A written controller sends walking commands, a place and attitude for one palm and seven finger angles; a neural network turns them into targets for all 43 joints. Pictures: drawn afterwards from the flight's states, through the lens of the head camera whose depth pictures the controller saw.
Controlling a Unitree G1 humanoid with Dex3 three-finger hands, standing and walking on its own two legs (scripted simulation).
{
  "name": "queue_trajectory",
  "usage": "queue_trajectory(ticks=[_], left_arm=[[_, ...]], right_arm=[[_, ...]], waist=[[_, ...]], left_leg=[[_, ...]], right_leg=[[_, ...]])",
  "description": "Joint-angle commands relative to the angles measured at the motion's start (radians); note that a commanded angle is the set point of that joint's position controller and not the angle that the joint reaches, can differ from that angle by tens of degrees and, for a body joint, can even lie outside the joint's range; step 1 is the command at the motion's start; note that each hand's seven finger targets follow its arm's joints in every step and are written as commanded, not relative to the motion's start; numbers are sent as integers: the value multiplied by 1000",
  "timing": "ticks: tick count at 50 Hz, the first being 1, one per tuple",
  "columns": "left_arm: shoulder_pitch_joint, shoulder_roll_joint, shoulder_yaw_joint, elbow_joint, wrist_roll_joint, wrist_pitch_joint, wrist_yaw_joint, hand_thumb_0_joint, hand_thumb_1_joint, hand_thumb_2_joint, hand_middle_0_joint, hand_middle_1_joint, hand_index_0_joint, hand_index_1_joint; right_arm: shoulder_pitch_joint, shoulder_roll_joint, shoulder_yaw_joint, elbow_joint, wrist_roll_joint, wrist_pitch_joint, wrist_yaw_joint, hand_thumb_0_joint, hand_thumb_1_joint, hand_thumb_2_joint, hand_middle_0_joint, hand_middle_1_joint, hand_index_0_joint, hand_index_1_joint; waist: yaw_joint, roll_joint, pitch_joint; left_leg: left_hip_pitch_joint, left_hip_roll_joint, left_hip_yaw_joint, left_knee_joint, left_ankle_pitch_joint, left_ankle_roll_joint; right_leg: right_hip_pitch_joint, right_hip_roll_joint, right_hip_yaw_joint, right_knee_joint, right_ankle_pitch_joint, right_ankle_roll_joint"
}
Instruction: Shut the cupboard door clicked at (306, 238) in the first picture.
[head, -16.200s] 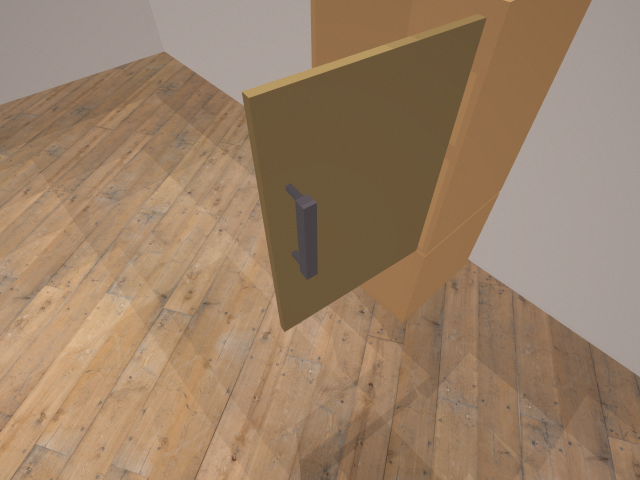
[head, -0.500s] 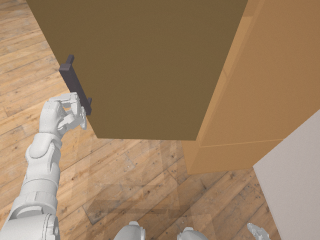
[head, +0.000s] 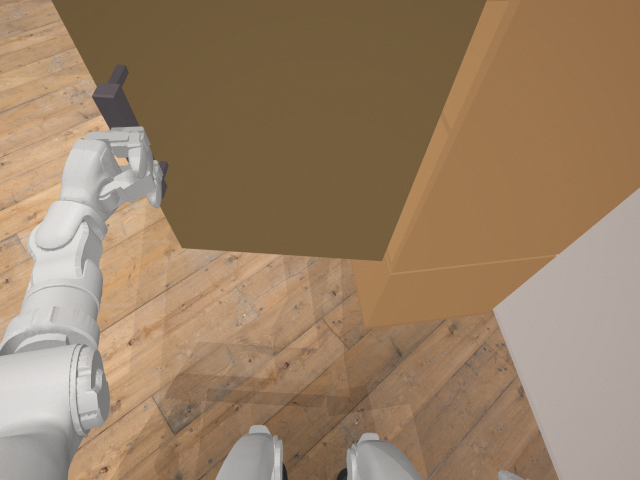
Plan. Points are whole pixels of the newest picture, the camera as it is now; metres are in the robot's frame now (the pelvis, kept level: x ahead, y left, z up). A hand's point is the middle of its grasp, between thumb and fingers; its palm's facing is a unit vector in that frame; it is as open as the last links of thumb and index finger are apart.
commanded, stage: push the door shut along its arc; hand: left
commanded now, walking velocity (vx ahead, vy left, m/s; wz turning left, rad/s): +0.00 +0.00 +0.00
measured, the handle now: (140, 137) +0.53 +0.24 +0.08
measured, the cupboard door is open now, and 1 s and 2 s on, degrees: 79 65 58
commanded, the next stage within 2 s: pull the fist back off the door in 1.34 s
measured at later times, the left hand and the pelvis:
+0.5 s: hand (174, 143) +0.52 +0.19 +0.08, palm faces -0.24 -0.97 -0.02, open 3.1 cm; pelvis -0.01 +0.01 -0.02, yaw -1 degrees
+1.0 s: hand (221, 112) +0.58 +0.14 +0.08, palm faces -0.35 -0.94 -0.01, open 2.9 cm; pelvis +0.01 +0.01 -0.02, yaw -3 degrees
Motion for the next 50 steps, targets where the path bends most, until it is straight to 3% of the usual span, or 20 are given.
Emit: queue_trajectory(ticks=[1, 2, 5, 6, 10, 13, 17, 18, 21, 23, 26, 28, 29, 32, 37, 39, 42, 46, 49, 50], left_arm=[[-530, 161, -36, -164, 1, -54, -17, 0, 900, 900, -1300, -1500, -1300, -1500], [-543, 156, -44, -143, 2, -47, -19, 0, 900, 900, -1300, -1500, -1300, -1500], [-581, 223, -1, -116, 8, -41, -23, 0, 900, 900, -1300, -1500, -1300, -1500], [-613, 229, -6, -110, 10, -37, -27, 0, 900, 900, -1300, -1500, -1300, -1500], [-671, 265, 0, -89, 28, -32, -35, 0, 900, 900, -1300, -1500, -1300, -1500], [-698, 247, -25, -85, 37, -23, -44, 0, 900, 900, -1300, -1500, -1300, -1500], [-745, 260, -22, -39, 36, -4, -54, 0, 900, 900, -1300, -1500, -1300, -1500], [-760, 286, -7, -38, 40, -1, -53, 0, 900, 900, -1300, -1500, -1300, -1500], [-838, 260, -40, -65, 48, -5, -55, 0, 900, 900, -1300, -1500, -1300, -1500], [-837, 238, -56, -59, 56, 0, -54, 0, 900, 900, -1300, -1500, -1300, -1500], [-847, 276, -19, -66, 52, 4, -59, 0, 900, 900, -1300, -1500, -1300, -1500], [-854, 271, -19, -58, 56, 14, -62, 0, 900, 900, -1300, -1500, -1300, -1500], [-861, 235, -50, -45, 60, 23, -64, 0, 900, 900, -1300, -1500, -1300, -1500], [-871, 320, 20, 5, 71, 36, -46, 0, 900, 900, -1300, -1500, -1300, -1500], [-903, 323, 11, -7, 102, 28, -29, 0, 900, 900, -1300, -1500, -1300, -1500], [-889, 367, 41, 20, 110, 34, -34, 0, 900, 900, -1300, -1500, -1300, -1500], [-910, 373, 36, 38, 120, 48, -45, 0, 900, 900, -1300, -1500, -1300, -1500], [-905, 429, 76, 31, 126, 61, -58, 0, 900, 900, -1300, -1500, -1300, -1500], [-925, 410, 47, 56, 128, 84, -76, 0, 900, 900, -1300, -1500, -1300, -1500], [-955, 422, 52, 39, 124, 78, -81, 0, 900, 900, -1300, -1500, -1300, -1500]], right_arm=[[102, -176, -65, -62, -2, -32, -10, 0, -900, -900, 200, 300, 200, 300], [106, -178, -65, -56, -2, -33, -9, 0, -900, -900, 200, 300, 200, 300], [125, -191, -64, -50, -4, -33, -10, 0, -900, -900, 200, 300, 200, 300], [124, -191, -61, -48, -2, -33, -11, 0, -900, -900, 200, 300, 200, 300], [144, -197, -59, -38, -3, -36, -11, 0, -900, -900, 200, 300, 200, 300], [155, -197, -58, -34, -6, -38, -8, 0, -900, -900, 200, 300, 200, 300], [167, -204, -55, -27, -6, -40, -8, 0, -900, -900, 200, 300, 200, 300], [172, -210, -55, -26, -7, -41, -10, 0, -900, -900, 200, 300, 200, 300], [183, -208, -53, -17, -12, -51, -9, 0, -900, -900, 200, 300, 200, 300], [195, -210, -57, -12, -16, -53, -7, 0, -900, -900, 200, 300, 200, 300], [214, -214, -61, -8, -22, -51, -6, 0, -900, -900, 200, 300, 200, 300], [223, -212, -62, -8, -25, -47, -5, 0, -900, -900, 200, 300, 200, 300], [217, -207, -61, -8, -24, -47, -3, 0, -900, -900, 200, 300, 200, 300], [232, -212, -55, -7, -25, -40, -7, 0, -900, -900, 200, 300, 200, 300], [245, -205, -54, -14, -36, -36, 1, 0, -900, -900, 200, 300, 200, 300], [250, -207, -53, -18, -36, -31, 0, 0, -900, -900, 200, 300, 200, 300], [259, -207, -51, -18, -38, -24, -1, 0, -900, -900, 200, 300, 200, 300], [268, -208, -52, -26, -39, -19, -4, 0, -900, -900, 200, 300, 200, 300], [271, -206, -51, -18, -40, -15, -8, 0, -900, -900, 200, 300, 200, 300], [276, -204, -49, -14, -41, -17, -12, 0, -900, -900, 200, 300, 200, 300]], waist=[[-83, 97, -395], [-92, 88, -386], [-93, 79, -417], [-107, 66, -422], [-114, 125, -438], [-124, 165, -461], [-145, 138, -431], [-149, 125, -427], [-154, 206, -468], [-162, 207, -480], [-157, 195, -538], [-161, 185, -531], [-170, 191, -517], [-174, 154, -484], [-173, 216, -523], [-176, 179, -532], [-182, 196, -536], [-175, 190, -580], [-201, 123, -537], [-203, 148, -548]], left_leg=[[371, 25, -111, -110, 225, -10], [361, 26, -114, -108, 203, -8], [339, 26, -117, -91, 204, -4], [320, 27, -114, -84, 197, -1], [341, 30, -124, -72, 208, -4], [384, 35, -134, -65, 235, -8], [368, 41, -144, -63, 214, -7], [354, 44, -147, -61, 200, -6], [426, 46, -169, -60, 238, -15], [468, 52, -186, -60, 263, -21], [494, 53, -186, -44, 342, -23], [492, 53, -184, -39, 364, -22], [482, 51, -181, -37, 353, -21], [439, 53, -173, -31, 345, -16], [472, 54, -178, -8, 425, -24], [431, 51, -160, 7, 428, -17], [424, 50, -156, 19, 453, -16], [400, 46, -136, 37, 488, -11], [323, 42, -118, 48, 436, 3], [325, 39, -117, 51, 448, 4]], right_leg=[[-6, 0, 73, -124, 201, 3], [-19, 1, 73, -128, 180, 4], [-14, 5, 74, -117, 175, 0], [-14, 5, 79, -118, 173, 5], [-58, 9, 72, -105, 163, -1], [-100, 11, 66, -102, 169, -1], [-130, 16, 57, -101, 151, 0], [-134, 16, 56, -99, 142, 1], [-188, 15, 45, -80, 151, -4], [-221, 16, 37, -77, 159, -4], [-201, 20, 34, -71, 194, -5], [-203, 22, 32, -71, 206, -4], [-210, 23, 31, -73, 201, -3], [-196, 26, 31, -74, 203, -2], [-220, 29, 31, -55, 231, -3], [-180, 33, 36, -52, 258, -1], [-183, 35, 34, -43, 277, 1], [-135, 38, 41, -34, 334, 5], [-101, 42, 48, -45, 345, 12], [-97, 42, 49, -39, 355, 8]])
